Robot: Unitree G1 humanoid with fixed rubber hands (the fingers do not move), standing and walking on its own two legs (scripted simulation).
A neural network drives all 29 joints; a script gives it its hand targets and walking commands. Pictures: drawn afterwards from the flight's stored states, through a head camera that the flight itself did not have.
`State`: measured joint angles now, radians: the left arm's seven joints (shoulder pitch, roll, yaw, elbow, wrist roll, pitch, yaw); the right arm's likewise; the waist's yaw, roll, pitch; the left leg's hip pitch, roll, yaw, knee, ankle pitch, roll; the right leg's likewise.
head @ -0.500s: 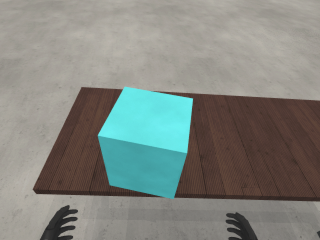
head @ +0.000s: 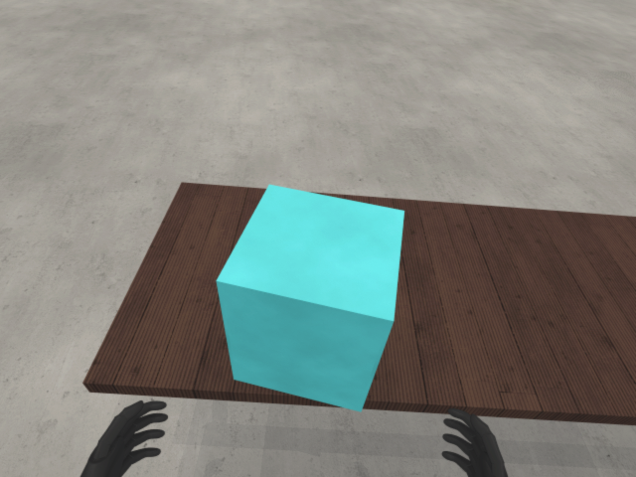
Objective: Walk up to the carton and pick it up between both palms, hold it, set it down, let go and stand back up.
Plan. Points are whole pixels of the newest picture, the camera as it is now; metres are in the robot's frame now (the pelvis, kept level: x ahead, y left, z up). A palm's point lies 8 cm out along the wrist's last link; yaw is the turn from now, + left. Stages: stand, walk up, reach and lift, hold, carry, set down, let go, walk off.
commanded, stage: reach and lift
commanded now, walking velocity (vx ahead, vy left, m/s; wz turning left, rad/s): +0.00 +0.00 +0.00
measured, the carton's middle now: (315, 298) +0.40 +0.03 -0.01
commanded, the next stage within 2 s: none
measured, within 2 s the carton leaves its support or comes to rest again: neither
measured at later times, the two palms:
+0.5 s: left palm (98, 450) +0.17 +0.25 +0.00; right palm (469, 468) +0.17 -0.16 +0.00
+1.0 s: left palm (119, 360) +0.25 +0.25 +0.05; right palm (475, 395) +0.24 -0.16 +0.04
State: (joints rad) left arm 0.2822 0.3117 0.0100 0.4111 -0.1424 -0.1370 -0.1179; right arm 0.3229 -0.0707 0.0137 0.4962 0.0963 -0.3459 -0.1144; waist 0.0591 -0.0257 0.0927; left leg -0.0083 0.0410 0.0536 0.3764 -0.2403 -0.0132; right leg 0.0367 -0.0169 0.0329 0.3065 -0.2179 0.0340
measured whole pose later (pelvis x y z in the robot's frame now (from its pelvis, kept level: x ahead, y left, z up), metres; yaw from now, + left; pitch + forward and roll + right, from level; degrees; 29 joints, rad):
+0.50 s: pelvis -0.02 +0.00 +0.00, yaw +1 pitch -8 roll -1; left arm 0.21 0.37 -0.03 0.31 -0.26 -0.19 -0.14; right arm 0.30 0.02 0.05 0.30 0.11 -0.29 -0.23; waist 0.06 -0.03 0.11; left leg -0.06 0.04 0.04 0.46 -0.25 -0.01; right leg -0.01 -0.02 0.03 0.39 -0.24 0.03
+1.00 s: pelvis +0.00 +0.00 +0.00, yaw +0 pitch -6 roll -1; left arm 0.04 0.35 0.05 0.17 -0.26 0.08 -0.13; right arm 0.18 -0.05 0.06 0.05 0.17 0.00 -0.26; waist 0.04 -0.02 0.10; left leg -0.03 0.04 0.04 0.38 -0.24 -0.01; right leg 0.02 -0.02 0.03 0.30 -0.22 0.04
